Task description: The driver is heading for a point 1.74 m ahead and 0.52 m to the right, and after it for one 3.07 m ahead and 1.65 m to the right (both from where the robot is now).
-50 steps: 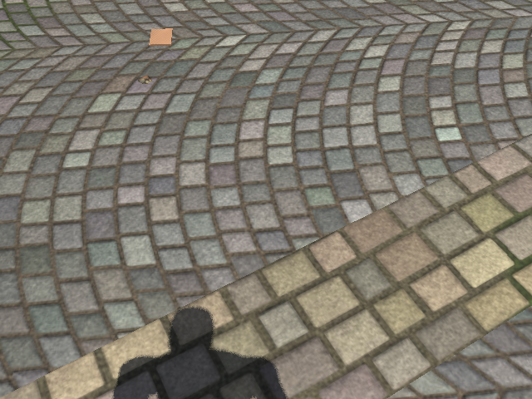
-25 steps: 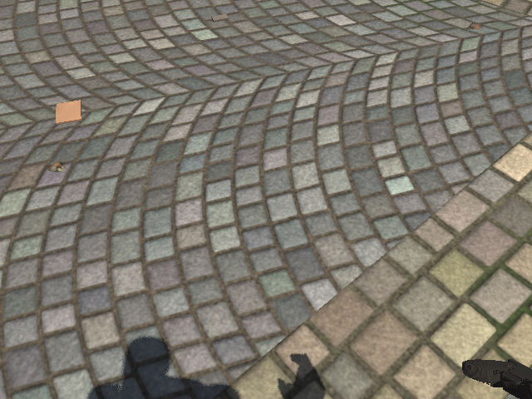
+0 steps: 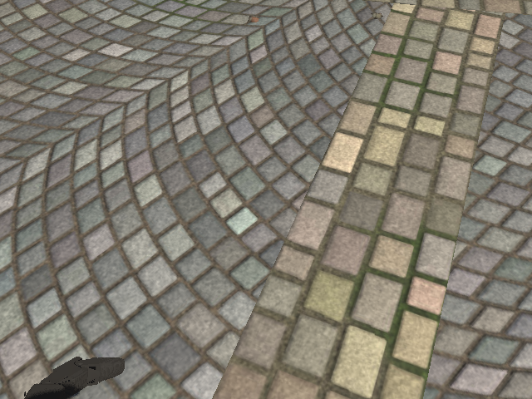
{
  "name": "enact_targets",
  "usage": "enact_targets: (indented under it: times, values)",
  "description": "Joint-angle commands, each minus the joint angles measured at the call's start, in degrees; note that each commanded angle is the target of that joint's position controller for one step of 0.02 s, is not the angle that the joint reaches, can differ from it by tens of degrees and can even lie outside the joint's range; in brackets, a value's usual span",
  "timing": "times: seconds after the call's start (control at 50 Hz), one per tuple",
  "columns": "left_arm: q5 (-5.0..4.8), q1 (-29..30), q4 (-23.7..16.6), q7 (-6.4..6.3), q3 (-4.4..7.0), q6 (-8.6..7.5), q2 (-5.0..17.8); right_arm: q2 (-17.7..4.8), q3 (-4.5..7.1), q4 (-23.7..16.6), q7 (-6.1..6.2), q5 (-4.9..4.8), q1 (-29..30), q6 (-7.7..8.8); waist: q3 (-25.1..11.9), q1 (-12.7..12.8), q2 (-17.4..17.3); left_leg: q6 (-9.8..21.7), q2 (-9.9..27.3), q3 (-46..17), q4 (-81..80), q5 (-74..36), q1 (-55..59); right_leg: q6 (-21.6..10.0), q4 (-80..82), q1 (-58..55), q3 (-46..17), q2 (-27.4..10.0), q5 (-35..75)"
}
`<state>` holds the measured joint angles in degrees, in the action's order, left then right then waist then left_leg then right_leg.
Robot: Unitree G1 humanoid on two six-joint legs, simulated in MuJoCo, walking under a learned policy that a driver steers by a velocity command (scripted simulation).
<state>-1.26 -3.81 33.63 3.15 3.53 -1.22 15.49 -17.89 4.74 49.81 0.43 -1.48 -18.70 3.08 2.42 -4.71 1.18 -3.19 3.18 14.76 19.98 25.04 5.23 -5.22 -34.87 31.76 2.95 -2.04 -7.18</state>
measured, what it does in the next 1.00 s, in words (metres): walks ahead, turning right: right foot, then left foot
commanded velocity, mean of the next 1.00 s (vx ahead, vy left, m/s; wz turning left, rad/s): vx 0.50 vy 0.00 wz -0.46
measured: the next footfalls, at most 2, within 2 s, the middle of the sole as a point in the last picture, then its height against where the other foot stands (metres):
right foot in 0.02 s outside the picture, level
left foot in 0.50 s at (240, 385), level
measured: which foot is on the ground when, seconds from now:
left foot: down 0.00-0.00, up 0.02-0.48, down 0.50-1.00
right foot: up 0.00-0.00, down 0.02-0.50, up 0.52-0.96, down 0.98-1.00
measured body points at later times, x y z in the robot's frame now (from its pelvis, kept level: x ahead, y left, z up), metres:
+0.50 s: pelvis +0.29 -0.01 +0.00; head +0.32 -0.02 +0.45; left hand +0.41 +0.27 -0.10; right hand +0.46 -0.31 -0.06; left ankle +0.44 +0.07 -0.72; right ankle +0.14 -0.09 -0.72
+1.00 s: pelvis +0.52 -0.13 +0.00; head +0.55 -0.16 +0.45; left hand +0.84 -0.04 -0.06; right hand +0.38 -0.38 -0.13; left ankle +0.45 +0.07 -0.71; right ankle +0.57 -0.27 -0.72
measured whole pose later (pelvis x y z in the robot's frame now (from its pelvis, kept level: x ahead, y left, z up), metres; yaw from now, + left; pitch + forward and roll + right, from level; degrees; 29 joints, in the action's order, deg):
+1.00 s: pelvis +0.52 -0.13 +0.00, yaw -26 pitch +2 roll +1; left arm -0.3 -2.5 34.9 1.9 2.0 -3.4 15.0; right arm -17.9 3.6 50.7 -0.5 -1.4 -22.7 3.1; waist 1.4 -5.1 0.2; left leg -2.1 3.8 5.2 28.5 24.5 -1.5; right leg -3.8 -31.1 27.2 1.2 -1.1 -6.5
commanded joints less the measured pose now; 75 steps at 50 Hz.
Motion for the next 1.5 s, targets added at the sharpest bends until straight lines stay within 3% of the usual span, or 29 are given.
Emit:
enact_targets:
  times: [0.02,0.04,0.06,0.08,0.14,0.22,0.32,0.42,0.48,0.5,0.52,0.54,0.58,0.62,0.72,0.88,0.92,0.96,0.98,1.0,1.02,1.04,1.06,1.1,1.18,1.3,1.4,1.46,1.5]
  values:
    - [-0.11,-21.8,1.4,-1.45,6.25,0.35,13.5,-9.7,1.69,-4.5,0.91,0.45,2.7,0.07,-12.8,14.9,-2.0,5.1,9.2,-1.9,33.0,-50.0,-16.9,-6.3,3.9,-35.4,-3.9,2.2,0.5]
    - [-0.64,-19.7,1.0,-1.93,6.92,-0.13,20.5,-0.7,-1.29,-8.2,-0.06,3.10,-3.0,1.53,-17.3,6.9,14.5,1.8,-2.0,-5.9,53.9,6.4,-43.9,-16.8,7.2,-54.8,-36.0,-13.5,-5.6]
    - [-0.17,-22.2,-0.7,-1.65,5.51,-1.06,16.1,-5.0,-0.93,-9.1,-0.95,0.94,2.6,3.89,-25.7,11.6,9.0,2.3,-3.9,-19.2,61.1,9.6,-50.9,-20.0,16.5,-57.7,-51.2,-17.6,-15.3]
    - [0.38,-20.3,0.2,-1.42,4.40,-1.87,12.7,-8.1,-0.09,-10.7,-1.40,-1.25,8.6,4.99,-16.9,12.4,5.6,3.6,-1.1,-19.8,60.1,3.6,-55.4,-16.4,17.8,-52.3,-42.7,-15.8,-11.5]
    - [1.00,-10.2,-1.4,-1.78,2.64,-2.34,8.3,-7.8,0.12,-9.8,-0.77,1.56,7.7,4.79,-6.8,4.9,0.5,3.2,4.0,-20.0,47.0,-5.8,-44.6,-12.3,19.4,-29.2,-27.2,-9.6,5.2]
    - [0.83,-10.1,-0.5,-2.92,2.93,-2.75,9.9,-5.1,-0.36,-10.4,-0.65,2.56,8.5,2.67,-4.2,3.4,0.3,0.0,3.0,-18.0,37.1,-11.2,-40.8,-12.5,22.0,-19.0,-21.0,-6.9,13.3]
    - [0.12,-14.4,2.0,-4.02,3.27,-2.09,10.9,-2.4,-1.61,-13.2,-1.35,2.02,19.5,2.87,-2.0,7.7,2.4,-0.8,-1.3,-17.2,16.3,-29.4,-35.6,-8.1,20.8,-15.5,-17.2,-2.6,5.5]
    - [-0.33,-17.5,4.0,-4.24,3.23,-1.36,10.3,-5.3,-0.47,-14.7,-2.21,1.08,21.9,3.81,-2.1,8.0,4.5,1.2,-2.9,-19.4,9.0,-25.5,-32.8,-6.4,14.2,-22.3,-25.0,-5.5,0.8]
    - [0.02,-16.0,3.6,-4.21,2.60,-0.89,8.2,-7.5,1.16,-12.8,-1.74,1.41,12.4,4.56,-5.9,2.8,6.1,4.9,-2.6,-18.2,5.4,-21.5,-18.9,-3.4,4.7,-21.9,-25.5,-2.7,5.6]
    - [0.70,-15.7,2.5,-4.01,1.33,-1.09,4.9,-10.4,2.04,-12.3,-1.25,2.49,4.2,4.82,-13.5,-0.8,1.5,8.6,6.0,-25.9,6.9,-20.0,-4.7,-1.1,-9.9,-15.8,-21.4,0.6,0.8]
    - [-0.84,-23.3,1.1,-4.08,0.29,-1.52,1.7,-14.8,3.26,-10.2,-1.29,3.13,-2.1,4.00,-21.9,1.7,-17.3,18.0,19.2,-51.7,2.2,-7.2,15.1,3.2,-29.3,4.5,-13.3,8.5,-23.4]
    - [-1.20,-23.5,2.1,-4.26,0.98,-1.65,7.1,-10.2,2.29,-10.6,-1.68,1.52,-2.0,3.66,-19.6,1.0,-15.8,18.0,21.3,-60.4,-1.7,5.9,14.7,4.1,-38.2,12.6,-14.2,4.5,-26.4]
    - [-0.35,-14.1,1.1,-4.29,2.09,-1.02,10.5,-5.6,0.82,-11.6,-1.14,1.85,3.2,2.74,-7.7,0.2,-6.0,13.9,16.7,-44.2,-3.3,-0.2,1.1,4.9,-40.4,13.5,-11.4,0.3,-17.2]
    - [0.11,-12.1,0.2,-3.86,1.99,-1.05,7.9,-3.9,0.02,-10.4,-1.10,2.68,5.3,2.70,-3.0,2.8,-7.3,13.3,12.5,-35.1,-6.1,-10.5,-9.0,4.6,-35.5,9.2,-11.2,-2.2,-12.6]
    - [0.51,-9.2,-0.2,-3.29,0.50,-0.87,3.6,-5.7,0.71,-7.6,-1.35,1.47,4.1,3.62,-1.4,3.7,-5.8,16.1,11.8,-25.7,-10.9,-21.9,-12.3,5.1,-22.4,8.0,-9.1,-3.4,-8.6]
    - [0.03,3.1,-2.5,-1.12,-0.47,-2.58,3.4,-9.4,1.22,-3.7,-1.20,-0.27,-1.0,1.74,0.3,0.3,-6.0,13.2,11.3,-17.4,-10.3,-26.2,-9.0,4.1,0.2,0.6,-3.3,-1.6,4.0]
    - [0.11,3.2,-2.9,-0.89,-0.01,-2.68,4.6,-10.2,1.42,-2.9,-1.05,-0.68,-1.5,1.04,0.3,1.5,-6.8,12.3,12.7,-17.4,-8.0,-30.2,-6.5,2.5,3.0,-1.8,-2.5,-0.6,0.9]
    - [0.77,-5.9,-0.1,-1.20,1.77,-2.62,7.5,-10.0,1.08,-2.5,-0.75,-0.92,-0.7,0.51,-5.1,7.3,-5.9,9.9,10.1,-13.5,3.7,-45.3,-7.7,-0.1,7.4,-16.9,0.1,2.4,2.0]
    - [0.98,-14.8,2.3,-1.78,3.25,-2.36,10.5,-7.9,0.15,-2.8,-0.52,-0.15,-1.0,0.61,-10.9,11.3,-4.5,7.7,7.3,-10.9,15.5,-42.8,-14.0,-2.0,6.2,-30.6,-2.5,0.3,2.6]
    - [2.07,-22.1,3.0,-2.60,4.51,-1.94,17.0,-2.4,-1.92,-5.4,-0.77,1.63,-4.3,1.42,-19.7,11.5,8.0,3.7,0.7,-8.9,38.5,-19.9,-34.5,-9.7,6.6,-51.7,-25.9,-15.4,-0.2]
    - [0.93,-23.2,3.5,-2.41,4.03,-1.91,15.7,-2.4,-2.22,-5.3,-0.88,1.03,-4.4,2.59,-24.8,11.3,13.5,3.0,-4.1,-16.4,50.3,7.9,-45.2,-14.7,16.0,-54.8,-44.9,-21.0,-8.7]
    - [0.72,-19.9,3.4,-2.14,2.73,-2.28,12.2,-7.4,-0.74,-6.2,-1.25,-0.63,-0.4,3.26,-16.5,11.3,8.6,3.8,-0.5,-19.0,54.5,5.8,-51.2,-12.2,17.3,-48.8,-38.9,-19.1,-12.4]
    - [0.70,-16.6,3.2,-2.07,1.98,-2.49,10.0,-7.4,-0.78,-7.0,-1.36,-1.07,3.2,3.47,-10.8,10.1,6.7,4.6,1.9,-17.9,52.9,0.9,-51.7,-10.4,17.9,-41.7,-31.0,-16.4,-10.5]
    - [1.31,-10.8,3.1,-1.67,0.91,-3.02,6.7,-6.4,-0.51,-6.6,-1.10,0.57,3.8,2.70,-4.9,6.1,4.3,4.0,5.2,-18.0,46.2,-6.6,-46.0,-8.6,21.6,-28.8,-22.0,-12.1,-2.2]
    - [1.39,-9.6,4.8,-1.84,1.35,-4.52,7.5,-3.5,-0.96,-6.2,-0.98,1.10,3.6,0.71,-2.8,3.3,3.1,2.0,5.5,-17.7,39.9,-13.9,-42.6,-9.5,26.5,-21.8,-14.7,-10.5,7.3]
    - [0.80,-14.5,8.6,-3.00,1.84,-4.18,9.6,-1.2,-2.03,-9.3,-1.91,1.06,15.6,1.42,0.6,7.2,1.6,1.9,3.1,-15.8,18.6,-30.7,-41.9,-6.9,27.9,-23.5,-7.6,-8.4,8.1]
    - [0.13,-18.9,12.3,-3.36,2.26,-2.99,10.8,-2.2,-2.08,-12.1,-3.35,0.65,21.9,2.06,2.2,8.8,1.7,4.2,1.4,-16.1,11.0,-28.0,-43.0,-5.9,24.2,-32.2,-8.4,-12.0,9.2]
    - [0.09,-18.3,13.3,-3.76,2.62,-2.04,11.7,-4.0,-1.41,-11.7,-3.66,0.85,18.5,2.36,-0.4,6.2,3.3,6.6,-0.9,-14.1,9.0,-21.4,-36.6,-4.1,18.2,-36.2,-8.3,-12.6,22.2]
    - [0.62,-17.4,13.1,-4.10,1.86,-1.46,10.3,-8.3,0.86,-7.7,-2.79,1.17,3.9,2.32,-10.3,-1.0,2.2,9.9,-2.0,-12.8,9.0,-23.5,-14.3,-1.1,0.1,-30.5,-4.2,-7.7,32.2]
Velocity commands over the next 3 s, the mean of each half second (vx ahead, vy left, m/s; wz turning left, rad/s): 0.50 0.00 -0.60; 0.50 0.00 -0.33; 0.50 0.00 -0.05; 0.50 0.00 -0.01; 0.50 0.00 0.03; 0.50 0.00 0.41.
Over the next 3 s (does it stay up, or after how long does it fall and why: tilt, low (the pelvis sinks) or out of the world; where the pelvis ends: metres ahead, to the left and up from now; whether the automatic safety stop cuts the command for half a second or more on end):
stays up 1.55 -0.58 0.02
